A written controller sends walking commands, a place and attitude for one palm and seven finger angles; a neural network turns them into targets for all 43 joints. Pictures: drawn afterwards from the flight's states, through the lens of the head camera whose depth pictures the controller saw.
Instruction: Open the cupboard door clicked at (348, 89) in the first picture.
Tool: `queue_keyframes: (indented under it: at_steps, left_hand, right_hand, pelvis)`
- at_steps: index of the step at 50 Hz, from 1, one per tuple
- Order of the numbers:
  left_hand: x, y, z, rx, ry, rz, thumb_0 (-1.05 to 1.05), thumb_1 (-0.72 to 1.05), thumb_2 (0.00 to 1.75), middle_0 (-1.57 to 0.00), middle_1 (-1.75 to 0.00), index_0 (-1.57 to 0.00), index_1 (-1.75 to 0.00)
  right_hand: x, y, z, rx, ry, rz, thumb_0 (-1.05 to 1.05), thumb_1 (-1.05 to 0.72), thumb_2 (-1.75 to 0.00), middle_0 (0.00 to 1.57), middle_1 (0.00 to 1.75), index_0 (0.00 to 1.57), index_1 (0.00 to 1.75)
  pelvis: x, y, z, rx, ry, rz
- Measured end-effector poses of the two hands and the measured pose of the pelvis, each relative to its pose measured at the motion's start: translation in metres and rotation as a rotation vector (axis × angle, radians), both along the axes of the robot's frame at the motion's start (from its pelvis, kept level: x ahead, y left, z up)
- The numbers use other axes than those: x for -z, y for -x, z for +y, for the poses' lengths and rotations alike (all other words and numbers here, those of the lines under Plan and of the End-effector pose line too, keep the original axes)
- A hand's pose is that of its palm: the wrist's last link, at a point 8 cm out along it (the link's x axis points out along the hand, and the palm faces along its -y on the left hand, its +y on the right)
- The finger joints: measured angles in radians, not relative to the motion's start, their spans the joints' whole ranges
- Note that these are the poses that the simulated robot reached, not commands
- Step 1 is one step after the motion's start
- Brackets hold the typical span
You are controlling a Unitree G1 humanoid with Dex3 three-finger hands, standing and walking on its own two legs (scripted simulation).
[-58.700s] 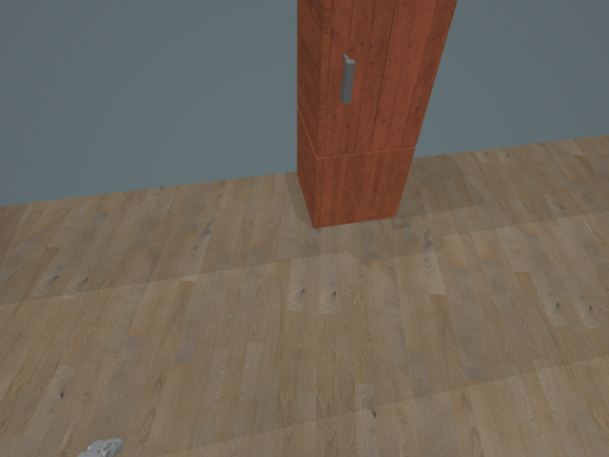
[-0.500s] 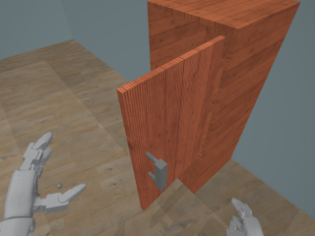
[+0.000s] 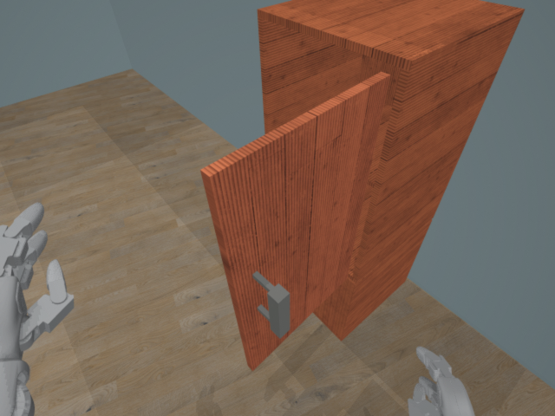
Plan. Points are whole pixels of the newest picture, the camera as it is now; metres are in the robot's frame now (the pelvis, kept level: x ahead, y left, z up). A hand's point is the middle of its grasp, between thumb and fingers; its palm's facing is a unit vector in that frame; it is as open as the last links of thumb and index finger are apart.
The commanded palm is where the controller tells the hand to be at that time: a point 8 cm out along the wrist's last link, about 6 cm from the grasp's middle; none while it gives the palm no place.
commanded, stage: draw the hand back to the body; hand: left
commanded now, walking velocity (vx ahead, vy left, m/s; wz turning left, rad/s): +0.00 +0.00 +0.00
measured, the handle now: (270, 303) +0.31 +0.06 -0.05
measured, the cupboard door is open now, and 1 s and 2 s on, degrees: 94 94 94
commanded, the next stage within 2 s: step back with the hand held close in 0.16 s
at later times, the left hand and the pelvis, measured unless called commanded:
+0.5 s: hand (69, 299) +0.19 +0.26 +0.15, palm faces +0.39 -0.79 -0.48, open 7.4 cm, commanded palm +0.13 +0.30 +0.18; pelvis -0.02 +0.00 +0.00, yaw +0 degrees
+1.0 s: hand out of the picture +0.08 +0.28 +0.15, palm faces +0.47 -0.73 -0.49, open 7.4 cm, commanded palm +0.02 +0.32 +0.18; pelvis -0.11 +0.01 -0.02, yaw +3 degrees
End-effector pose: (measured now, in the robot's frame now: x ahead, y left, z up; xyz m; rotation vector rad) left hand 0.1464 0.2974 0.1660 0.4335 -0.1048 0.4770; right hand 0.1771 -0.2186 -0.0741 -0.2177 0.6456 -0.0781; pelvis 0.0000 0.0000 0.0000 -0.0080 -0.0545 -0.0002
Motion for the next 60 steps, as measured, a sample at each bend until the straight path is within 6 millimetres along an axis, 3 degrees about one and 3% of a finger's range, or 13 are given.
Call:
queue_keyframes:
  at_steps: [7,18,29,41,54,60]
  left_hand:
    - [-0.005,0.004,-0.007,0.013,-0.017,-0.010,0.01,0.88,0.89,-0.21,-0.30,-0.21,-0.30]
    - [-0.013,0.000,-0.002,-0.002,-0.059,-0.029,0.01,0.89,0.89,-0.21,-0.30,-0.21,-0.30]
    - [-0.005,0.004,-0.003,0.118,-0.115,0.077,0.01,0.89,0.89,-0.21,-0.30,-0.21,-0.30]
    - [-0.011,0.053,0.019,0.104,-0.163,-0.023,0.01,0.89,0.89,-0.21,-0.30,-0.21,-0.30]
    - [-0.008,0.131,0.016,0.016,-0.189,-0.125,0.01,0.89,0.89,-0.21,-0.30,-0.21,-0.30]
    - [-0.007,0.148,0.021,0.048,-0.165,-0.163,0.01,0.89,0.89,-0.21,-0.30,-0.21,-0.30]
  right_hand:
    - [-0.001,0.002,-0.006,0.005,0.010,0.000,0.02,-0.90,-0.90,0.20,0.30,0.20,0.30]
    - [0.000,0.003,-0.008,0.006,-0.007,0.015,0.02,-0.90,-0.90,0.20,0.30,0.20,0.30]
    - [0.000,0.031,-0.022,0.115,0.036,0.098,0.02,-0.90,-0.90,0.20,0.30,0.20,0.30]
    - [-0.006,0.077,-0.006,0.116,0.056,0.072,0.02,-0.90,-0.90,0.20,0.30,0.20,0.30]
    - [0.014,0.126,0.000,0.004,0.061,0.084,0.02,-0.90,-0.90,0.21,0.30,0.21,0.30]
    - [0.016,0.155,-0.002,0.028,0.102,0.109,0.02,-0.90,-0.90,0.20,0.30,0.21,0.30]
  pelvis:
    - [-0.001,-0.001,-0.006,-0.003,0.002,-0.014]
    - [-0.003,0.005,-0.009,-0.008,0.009,-0.004]
    - [-0.003,0.024,0.005,0.013,0.008,0.056]
    - [0.005,0.069,0.017,0.011,0.011,0.039]
    - [0.019,0.121,0.006,-0.071,0.021,0.022]
    - [0.021,0.146,0.015,-0.067,0.035,0.025]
